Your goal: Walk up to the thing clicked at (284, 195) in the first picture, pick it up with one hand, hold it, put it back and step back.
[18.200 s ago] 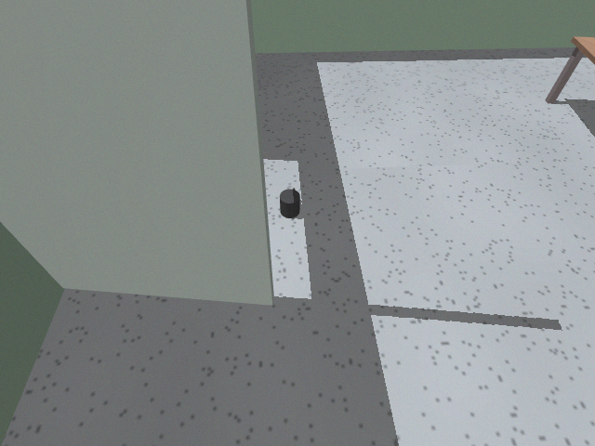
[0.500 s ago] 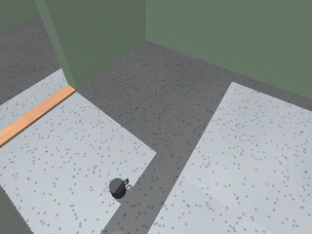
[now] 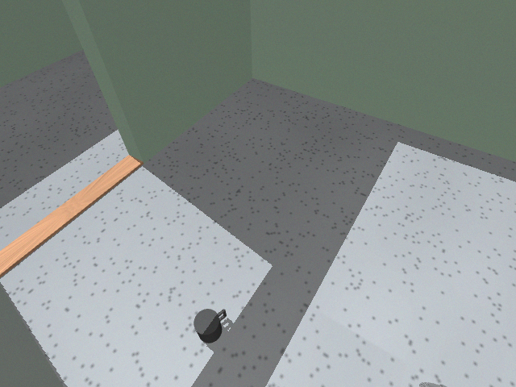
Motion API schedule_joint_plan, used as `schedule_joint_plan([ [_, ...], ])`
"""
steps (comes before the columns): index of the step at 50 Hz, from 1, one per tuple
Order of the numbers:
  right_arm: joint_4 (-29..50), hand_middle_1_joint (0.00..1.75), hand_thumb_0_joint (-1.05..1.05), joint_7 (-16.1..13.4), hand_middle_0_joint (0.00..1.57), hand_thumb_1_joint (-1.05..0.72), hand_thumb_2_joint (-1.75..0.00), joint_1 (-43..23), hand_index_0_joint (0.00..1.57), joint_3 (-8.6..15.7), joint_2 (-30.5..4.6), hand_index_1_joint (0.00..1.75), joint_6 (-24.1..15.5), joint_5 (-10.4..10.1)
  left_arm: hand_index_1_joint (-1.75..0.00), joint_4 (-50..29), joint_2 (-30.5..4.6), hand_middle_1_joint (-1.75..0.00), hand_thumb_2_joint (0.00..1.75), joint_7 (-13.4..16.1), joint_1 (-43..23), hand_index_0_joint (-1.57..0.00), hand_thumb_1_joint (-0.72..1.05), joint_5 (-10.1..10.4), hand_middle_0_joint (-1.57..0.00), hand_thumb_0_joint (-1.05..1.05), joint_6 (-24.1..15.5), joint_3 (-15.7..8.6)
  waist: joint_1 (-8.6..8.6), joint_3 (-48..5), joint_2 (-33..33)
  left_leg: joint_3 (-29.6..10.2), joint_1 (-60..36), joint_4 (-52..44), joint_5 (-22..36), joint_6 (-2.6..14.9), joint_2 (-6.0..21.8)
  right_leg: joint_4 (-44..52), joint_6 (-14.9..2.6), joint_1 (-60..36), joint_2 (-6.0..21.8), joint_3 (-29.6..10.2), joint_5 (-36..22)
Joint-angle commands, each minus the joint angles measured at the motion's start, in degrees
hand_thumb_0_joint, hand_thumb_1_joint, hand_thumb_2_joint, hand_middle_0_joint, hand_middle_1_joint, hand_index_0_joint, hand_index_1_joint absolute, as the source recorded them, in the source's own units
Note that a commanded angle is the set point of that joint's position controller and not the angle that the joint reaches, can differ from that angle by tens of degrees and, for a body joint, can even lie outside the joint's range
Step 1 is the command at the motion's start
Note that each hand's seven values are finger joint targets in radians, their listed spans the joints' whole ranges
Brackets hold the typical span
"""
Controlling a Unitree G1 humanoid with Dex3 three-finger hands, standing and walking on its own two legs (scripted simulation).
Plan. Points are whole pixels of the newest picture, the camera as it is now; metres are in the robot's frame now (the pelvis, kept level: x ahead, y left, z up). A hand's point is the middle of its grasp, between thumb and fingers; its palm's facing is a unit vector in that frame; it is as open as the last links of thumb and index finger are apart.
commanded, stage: walk up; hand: left
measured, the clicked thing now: (212, 323) +0.45 +0.21 -0.73
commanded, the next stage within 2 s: stand in 0.80 s
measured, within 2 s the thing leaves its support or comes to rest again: neither
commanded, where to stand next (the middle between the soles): +0.07 +0.00 m, yaw -1 degrees
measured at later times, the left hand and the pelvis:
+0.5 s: hand out of the picture +0.10 +0.25 -0.15, palm faces -0.04 -0.94 -0.35, open 7.4 cm; pelvis +0.01 +0.00 +0.00, yaw -1 degrees
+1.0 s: hand out of the picture +0.09 +0.25 -0.15, palm faces -0.03 -0.94 -0.35, open 7.4 cm; pelvis +0.01 +0.00 +0.01, yaw +0 degrees
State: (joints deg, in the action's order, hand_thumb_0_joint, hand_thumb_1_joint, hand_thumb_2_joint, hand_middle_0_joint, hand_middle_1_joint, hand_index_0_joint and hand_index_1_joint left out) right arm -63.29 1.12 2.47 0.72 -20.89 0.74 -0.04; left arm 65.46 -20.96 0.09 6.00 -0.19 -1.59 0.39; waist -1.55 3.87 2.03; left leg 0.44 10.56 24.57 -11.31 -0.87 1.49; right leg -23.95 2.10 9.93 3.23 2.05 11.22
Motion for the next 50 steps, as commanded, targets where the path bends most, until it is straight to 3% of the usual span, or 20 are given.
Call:
schedule_joint_plan([
  [1,2.2,0.3,0.0,-0.5,0.2,-0.9,-0.9,-2.5,0.2,2.1,-11.5,0.3,-1.3,-0.2,-0.3,-2.9,-12.1,-0.3,0.9,0.6,-3.3,-0.2,0.9,0.1,-0.2,0.0,-1.2,-2.2,1.01,-5.7,-3.5,-5.3,-3.1,-6.1,5.3,2.54,5.5,6.5,-2.32,-0.6,5.0,-4.8,-4.9],
  [13,0.7,0.3,0.0,-0.5,0.2,-0.9,-0.9,-1.8,0.2,1.9,-11.5,0.3,-1.5,0.2,-0.3,-2.6,-12.0,-0.3,0.9,0.5,-4.9,-0.2,0.9,-0.3,-0.2,0.0,-0.8,-2.8,1.06,-5.5,-1.5,-5.0,-2.0,-8.7,2.2,1.97,5.5,7.9,-2.5,-3.1,4.8,-4.8,-3.5],
  [18,0.4,0.3,0.0,-0.7,0.2,-0.9,-0.9,-0.6,0.2,2.0,-11.4,0.3,-1.7,0.3,-0.3,-2.7,-11.7,-0.3,0.9,0.4,-5.3,-0.2,0.9,-0.3,-0.2,0.0,-0.7,-3.0,1.36,-6.9,-1.3,-4.7,-2.6,-8.3,5.1,1.97,5.7,7.6,-2.53,-4.4,4.6,-4.7,-5.5],
  [24,0.6,0.3,0.0,-0.8,0.2,-0.9,-0.9,-0.3,0.2,2.2,-11.8,0.3,-1.6,0.4,-0.3,-2.9,-11.4,-0.3,0.9,0.4,-5.6,-0.2,0.9,-0.4,-0.2,0.0,-0.5,-3.0,1.69,-5.3,-1.4,-5.0,-1.2,-9.0,2.2,1.99,5.5,7.6,-2.54,-3.5,4.4,-4.6,-4.4],
  [37,0.7,0.3,0.0,-0.8,0.2,-0.9,-0.9,0.1,0.2,2.2,-11.3,0.3,-1.4,0.2,-0.3,-2.6,-11.4,-0.3,0.9,0.5,-4.9,-0.2,0.9,-0.4,-0.2,0.0,-0.5,-2.9,1.69,-5.9,-2.7,-4.6,-4.0,-8.0,6.2,2.01,5.4,7.6,-2.34,-3.0,4.7,-4.5,-6.5],
  [41,0.9,0.3,0.0,-1.0,0.2,-0.9,-0.9,-0.2,0.2,2.0,-11.5,0.3,-1.9,0.7,-0.3,-2.5,-11.0,-0.3,0.9,0.4,-4.2,-0.2,0.9,-0.3,-0.2,0.0,-0.1,-2.7,1.92,-4.7,-3.0,-5.3,-2.6,-9.5,4.4,1.55,6.1,8.1,-2.26,-2.4,4.5,-4.4,-3.6],
  [50,1.0,0.3,0.0,-1.1,0.2,-0.9,-0.9,-0.9,0.2,1.8,-11.4,0.3,-2.5,0.5,-0.3,-2.8,-11.4,-0.3,0.9,0.2,-3.3,-0.2,0.9,-0.4,-0.2,0.0,-0.3,-2.7,1.88,-6.9,-1.6,-4.8,-4.5,-8.5,10.1,1.35,6.5,8.0,-2.35,-4.1,5.2,-4.7,-7.9],
])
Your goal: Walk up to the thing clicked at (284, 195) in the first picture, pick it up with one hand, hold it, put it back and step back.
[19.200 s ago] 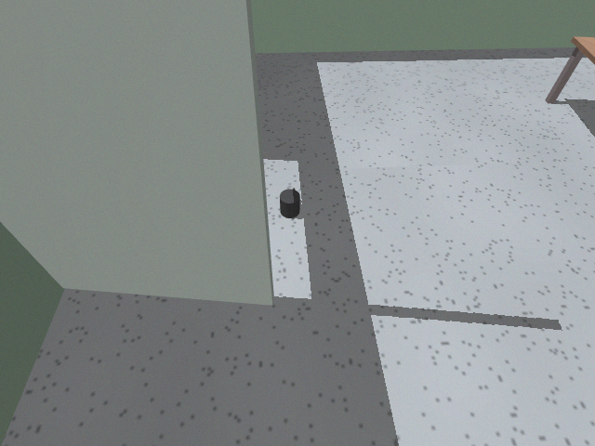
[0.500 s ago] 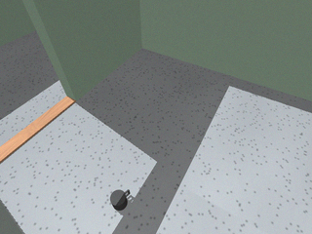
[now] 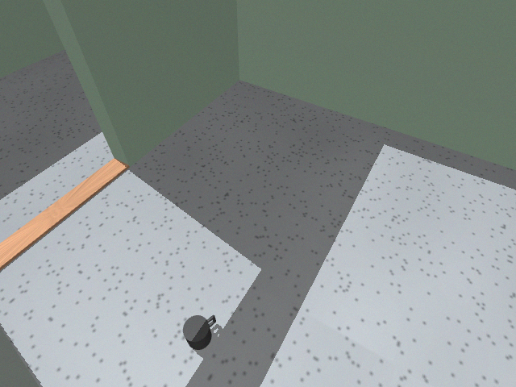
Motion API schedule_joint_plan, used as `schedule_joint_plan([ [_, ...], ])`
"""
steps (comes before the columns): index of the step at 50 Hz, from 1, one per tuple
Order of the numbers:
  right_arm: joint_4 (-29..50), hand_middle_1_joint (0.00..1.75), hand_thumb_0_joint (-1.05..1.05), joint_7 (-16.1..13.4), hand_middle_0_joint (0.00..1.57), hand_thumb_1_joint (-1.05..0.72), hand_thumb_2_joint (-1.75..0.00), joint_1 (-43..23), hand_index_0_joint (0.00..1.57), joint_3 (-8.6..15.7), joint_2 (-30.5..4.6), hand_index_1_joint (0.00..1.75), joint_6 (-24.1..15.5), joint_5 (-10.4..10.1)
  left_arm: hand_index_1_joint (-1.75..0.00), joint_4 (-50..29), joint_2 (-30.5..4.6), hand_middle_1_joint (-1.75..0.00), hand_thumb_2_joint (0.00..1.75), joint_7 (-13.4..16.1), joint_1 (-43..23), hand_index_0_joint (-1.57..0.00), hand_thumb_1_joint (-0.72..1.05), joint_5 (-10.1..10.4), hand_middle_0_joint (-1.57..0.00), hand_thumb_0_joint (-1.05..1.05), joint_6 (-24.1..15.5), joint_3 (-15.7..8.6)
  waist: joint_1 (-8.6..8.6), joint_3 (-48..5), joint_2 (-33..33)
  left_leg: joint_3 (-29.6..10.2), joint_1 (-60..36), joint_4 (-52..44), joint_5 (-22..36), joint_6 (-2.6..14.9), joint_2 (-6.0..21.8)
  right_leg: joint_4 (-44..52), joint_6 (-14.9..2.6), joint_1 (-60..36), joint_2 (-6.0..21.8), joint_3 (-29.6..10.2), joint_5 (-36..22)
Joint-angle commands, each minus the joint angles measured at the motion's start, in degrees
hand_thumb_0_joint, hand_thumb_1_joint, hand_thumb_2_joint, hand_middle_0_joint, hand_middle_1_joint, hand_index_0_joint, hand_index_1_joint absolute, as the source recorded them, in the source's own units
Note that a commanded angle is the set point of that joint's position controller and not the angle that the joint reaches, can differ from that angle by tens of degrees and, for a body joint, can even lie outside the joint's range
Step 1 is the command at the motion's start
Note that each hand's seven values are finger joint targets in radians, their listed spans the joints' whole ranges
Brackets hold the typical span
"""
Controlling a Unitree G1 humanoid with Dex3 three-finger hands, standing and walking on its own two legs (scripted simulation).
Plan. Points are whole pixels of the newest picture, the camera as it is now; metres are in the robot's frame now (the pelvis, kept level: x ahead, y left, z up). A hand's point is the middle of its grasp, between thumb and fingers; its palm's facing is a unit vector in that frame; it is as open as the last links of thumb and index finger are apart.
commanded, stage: stand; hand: left
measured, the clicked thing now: (201, 329) +0.43 +0.22 -0.73
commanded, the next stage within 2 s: none
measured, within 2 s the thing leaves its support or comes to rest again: neither
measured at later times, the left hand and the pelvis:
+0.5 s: hand out of the picture +0.08 +0.25 -0.15, palm faces -0.01 -0.94 -0.35, open 7.4 cm; pelvis +0.00 -0.01 +0.00, yaw +0 degrees
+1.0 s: hand out of the picture +0.07 +0.25 -0.16, palm faces -0.01 -0.94 -0.35, open 7.4 cm; pelvis +0.00 -0.01 +0.00, yaw +0 degrees
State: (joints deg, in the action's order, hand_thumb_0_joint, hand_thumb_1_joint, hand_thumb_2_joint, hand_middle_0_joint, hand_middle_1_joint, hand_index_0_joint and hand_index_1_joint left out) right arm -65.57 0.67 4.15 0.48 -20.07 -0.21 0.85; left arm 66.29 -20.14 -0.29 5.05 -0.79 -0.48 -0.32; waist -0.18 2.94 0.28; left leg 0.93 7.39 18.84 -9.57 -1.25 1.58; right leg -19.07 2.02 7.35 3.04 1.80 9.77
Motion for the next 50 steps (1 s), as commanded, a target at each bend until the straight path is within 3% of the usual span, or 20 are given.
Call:
schedule_joint_plan([
  [1,3.3,0.3,0.0,-0.7,0.2,-0.9,-0.9,-2.4,0.2,2.1,-12.3,0.3,-1.5,-0.4,-0.3,-3.7,-12.1,-0.3,0.9,0.6,-2.1,-0.2,0.9,0.2,-0.2,0.0,-1.4,-1.9,0.46,-6.1,0.0,-5.1,-1.2,-2.5,8.2,1.91,6.3,3.3,-2.24,-1.7,5.4,-4.2,-6.8],
  [8,3.3,0.3,0.0,-0.8,0.2,-0.9,-0.9,-2.4,0.2,1.9,-12.4,0.3,-1.4,-0.4,-0.3,-3.8,-12.2,-0.3,0.9,0.6,-2.0,-0.2,0.9,0.2,-0.2,0.0,-1.4,-2.0,0.4,-5.8,-0.2,-5.0,-1.1,-2.5,7.6,1.68,6.3,3.6,-2.28,-2.0,5.4,-4.3,-6.3],
  [15,3.4,0.3,0.0,-0.9,0.2,-0.9,-0.9,-2.2,0.2,1.7,-12.4,0.3,-1.5,-0.5,-0.3,-3.8,-12.3,-0.3,0.9,0.6,-1.4,-0.2,0.9,0.2,-0.2,0.0,-1.3,-2.1,0.19,-6.0,0.3,-4.9,-1.9,-2.6,10.9,1.75,6.6,3.0,-2.29,-3.2,5.5,-3.9,-9.9],
  [22,3.4,0.3,0.0,-0.9,0.2,-0.9,-0.9,-1.8,0.2,1.7,-12.4,0.3,-1.3,-0.5,-0.3,-3.6,-12.3,-0.3,0.9,0.5,-1.4,-0.2,0.9,0.2,-0.2,0.0,-1.0,-2.2,0.15,-3.5,-0.3,-5.2,-0.4,-3.7,4.4,1.42,6.1,4.2,-2.34,-1.1,5.0,-3.9,-3.0],
  [28,3.5,0.3,0.0,-0.8,0.2,-0.9,-0.9,-1.2,0.2,1.7,-12.5,0.3,-1.3,-0.4,-0.3,-4.1,-12.3,-0.3,0.9,0.5,-1.7,-0.2,0.9,0.2,-0.2,0.0,-1.2,-2.1,0.42,-4.2,-0.5,-5.1,-0.5,-3.1,5.0,1.9,6.2,4.4,-2.51,-1.8,5.4,-4.4,-4.8],
  [37,3.5,0.3,0.0,-0.8,0.2,-0.9,-0.9,-0.6,0.2,1.6,-12.3,0.3,-1.3,-0.3,-0.3,-3.9,-12.5,-0.3,0.9,0.4,-1.1,-0.2,0.9,0.1,-0.2,0.0,-1.0,-2.4,0.21,-3.9,-0.1,-5.5,0.3,-3.7,2.6,1.64,6.0,4.2,-2.55,-1.4,5.1,-4.2,-1.9],
  [44,3.6,0.3,0.0,-0.8,0.2,-0.9,-0.9,-0.6,0.2,1.6,-12.4,0.3,-1.4,-0.3,-0.3,-4.3,-12.7,-0.3,0.9,0.5,-0.9,-0.2,0.9,0.3,-0.2,0.0,-1.2,-2.4,0.1,-5.2,-0.1,-5.3,-1.3,-2.5,7.6,1.82,6.3,3.4,-2.65,-2.1,5.4,-4.3,-6.4],
  [50,3.6,0.3,0.0,-0.9,0.2,-0.9,-0.9,-0.3,0.2,1.4,-12.3,0.3,-1.3,-0.5,-0.3,-4.0,-12.4,-0.3,0.9,0.5,-0.2,-0.2,0.9,0.3,-0.2,0.0,-1.1,-2.2,0.08,-4.1,-0.1,-5.2,-1.0,-2.7,6.5,1.78,6.1,3.7,-2.53,-1.7,5.2,-4.1,-5.9],
])
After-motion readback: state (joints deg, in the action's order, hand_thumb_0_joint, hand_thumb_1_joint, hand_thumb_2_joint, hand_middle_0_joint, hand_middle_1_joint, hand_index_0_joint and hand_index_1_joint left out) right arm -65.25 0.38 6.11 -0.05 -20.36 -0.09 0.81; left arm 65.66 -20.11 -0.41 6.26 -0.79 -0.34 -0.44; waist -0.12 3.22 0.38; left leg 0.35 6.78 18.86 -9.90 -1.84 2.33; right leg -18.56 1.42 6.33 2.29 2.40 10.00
